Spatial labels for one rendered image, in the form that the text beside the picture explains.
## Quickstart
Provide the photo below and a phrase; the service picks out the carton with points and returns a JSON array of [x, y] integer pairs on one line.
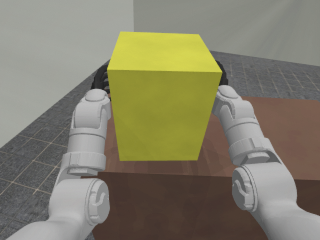
[[162, 88]]

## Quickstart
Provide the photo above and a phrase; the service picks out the robot right upper arm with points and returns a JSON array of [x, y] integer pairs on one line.
[[267, 191]]

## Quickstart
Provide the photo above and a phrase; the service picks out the right robot forearm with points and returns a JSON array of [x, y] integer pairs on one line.
[[247, 144]]

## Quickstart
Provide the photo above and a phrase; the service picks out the left robot forearm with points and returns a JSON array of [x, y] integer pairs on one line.
[[87, 135]]

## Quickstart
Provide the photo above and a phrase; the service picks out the left robot hand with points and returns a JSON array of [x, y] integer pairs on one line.
[[99, 78]]

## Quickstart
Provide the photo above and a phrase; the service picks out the right robot hand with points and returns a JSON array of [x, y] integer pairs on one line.
[[223, 80]]

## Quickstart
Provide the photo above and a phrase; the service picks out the pedestal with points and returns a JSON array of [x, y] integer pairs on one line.
[[192, 199]]

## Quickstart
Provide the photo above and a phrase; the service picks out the robot left upper arm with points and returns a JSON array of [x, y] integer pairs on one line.
[[76, 207]]

